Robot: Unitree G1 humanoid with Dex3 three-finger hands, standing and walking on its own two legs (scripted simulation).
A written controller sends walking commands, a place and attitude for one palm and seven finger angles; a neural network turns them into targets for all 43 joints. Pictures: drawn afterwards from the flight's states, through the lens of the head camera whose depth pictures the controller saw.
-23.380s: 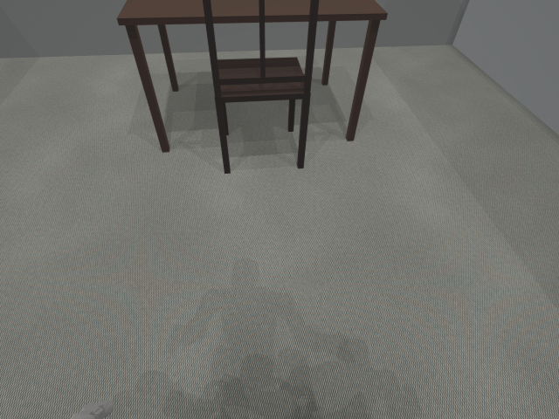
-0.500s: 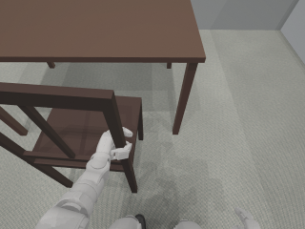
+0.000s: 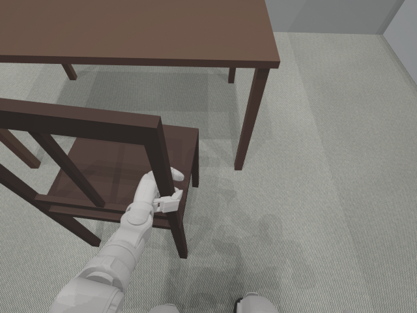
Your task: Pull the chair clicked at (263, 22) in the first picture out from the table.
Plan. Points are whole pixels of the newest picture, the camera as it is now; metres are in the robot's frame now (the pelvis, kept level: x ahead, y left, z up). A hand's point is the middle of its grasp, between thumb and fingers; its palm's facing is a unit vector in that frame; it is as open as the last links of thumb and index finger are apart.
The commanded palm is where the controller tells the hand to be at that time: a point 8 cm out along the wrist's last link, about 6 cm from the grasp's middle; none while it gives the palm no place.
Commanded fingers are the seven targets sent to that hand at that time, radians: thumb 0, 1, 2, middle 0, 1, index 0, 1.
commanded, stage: step backward, pulling the chair out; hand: left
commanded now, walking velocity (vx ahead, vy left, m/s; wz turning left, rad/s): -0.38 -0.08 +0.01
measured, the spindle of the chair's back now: (75, 175) +0.39 +0.30 -0.04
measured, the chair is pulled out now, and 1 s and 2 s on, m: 0.21 0.38 0.61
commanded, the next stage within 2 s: stop walking, hand still on the chair in 1.40 s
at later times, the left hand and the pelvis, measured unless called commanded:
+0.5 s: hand (166, 238) +0.26 +0.09 -0.06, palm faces -0.12 -0.99 -0.12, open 6.2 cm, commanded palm +0.27 +0.14 -0.06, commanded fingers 0.00 0.90 0.90 -0.50 -1.45 -0.50 -1.45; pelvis -0.08 +0.00 +0.01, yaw +0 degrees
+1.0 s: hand (165, 299) +0.15 +0.08 -0.06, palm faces -0.19 -0.98 -0.11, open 6.1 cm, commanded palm +0.16 +0.13 -0.06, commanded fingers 0.00 0.90 0.90 -0.50 -1.45 -0.50 -1.45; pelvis -0.19 +0.01 +0.01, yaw +0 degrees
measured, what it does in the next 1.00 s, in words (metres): walks backwards: right foot, then left foot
